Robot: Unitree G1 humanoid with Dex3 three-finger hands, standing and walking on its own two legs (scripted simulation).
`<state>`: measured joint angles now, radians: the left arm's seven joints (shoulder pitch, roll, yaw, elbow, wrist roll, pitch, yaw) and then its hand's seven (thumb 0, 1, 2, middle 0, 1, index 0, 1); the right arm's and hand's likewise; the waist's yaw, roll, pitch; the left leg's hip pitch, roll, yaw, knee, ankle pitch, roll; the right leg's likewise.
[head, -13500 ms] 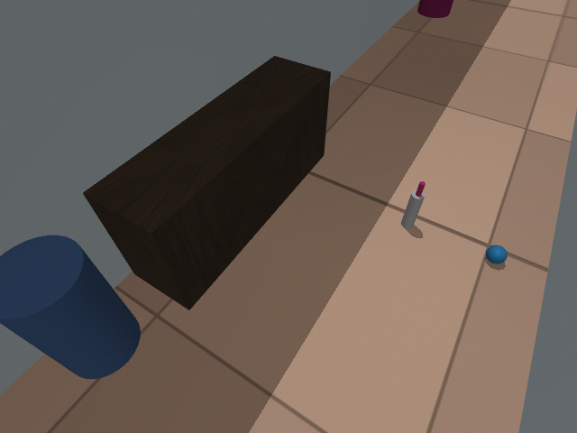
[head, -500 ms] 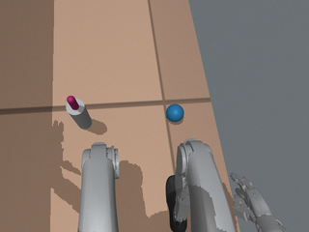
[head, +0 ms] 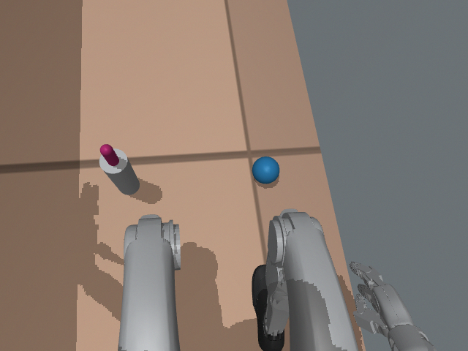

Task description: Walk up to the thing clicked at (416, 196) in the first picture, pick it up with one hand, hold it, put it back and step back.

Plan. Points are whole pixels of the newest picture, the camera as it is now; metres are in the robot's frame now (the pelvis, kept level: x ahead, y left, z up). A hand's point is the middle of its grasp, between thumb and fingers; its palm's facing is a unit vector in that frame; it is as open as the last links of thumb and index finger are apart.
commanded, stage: go down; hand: left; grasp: from the side
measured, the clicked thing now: (119, 170) +0.45 +0.23 -0.25
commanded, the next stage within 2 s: none
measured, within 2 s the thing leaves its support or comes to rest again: neither
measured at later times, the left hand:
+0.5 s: hand out of the picture +0.38 +0.40 +0.04, palm faces +0.05 -1.00 -0.06, open 17.6 cm
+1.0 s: hand out of the picture +0.38 +0.40 +0.04, palm faces +0.05 -1.00 -0.06, open 17.6 cm
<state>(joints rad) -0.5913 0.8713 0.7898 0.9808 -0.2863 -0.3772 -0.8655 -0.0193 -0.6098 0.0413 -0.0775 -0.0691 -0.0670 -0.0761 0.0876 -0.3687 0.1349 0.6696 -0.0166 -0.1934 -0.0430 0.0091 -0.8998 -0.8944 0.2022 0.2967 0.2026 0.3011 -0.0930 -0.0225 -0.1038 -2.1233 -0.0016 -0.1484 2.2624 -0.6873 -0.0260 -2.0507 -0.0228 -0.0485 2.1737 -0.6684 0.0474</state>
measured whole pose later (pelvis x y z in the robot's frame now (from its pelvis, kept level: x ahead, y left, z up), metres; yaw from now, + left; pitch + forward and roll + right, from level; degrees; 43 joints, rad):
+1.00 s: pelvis +0.00 +0.00 +0.00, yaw +0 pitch +31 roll -8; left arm -0.58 0.86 0.78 0.96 -0.28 -0.37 -0.86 -0.02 -0.61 0.04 -0.08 -0.09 -0.08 -0.09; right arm 0.08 -0.37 0.13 0.67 -0.02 -0.20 -0.04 0.01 -0.90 -0.89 0.20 0.30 0.20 0.30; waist -0.09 -0.02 -0.11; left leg -2.12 -0.01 -0.15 2.26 -0.69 -0.02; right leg -2.05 -0.02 -0.05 2.17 -0.67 0.05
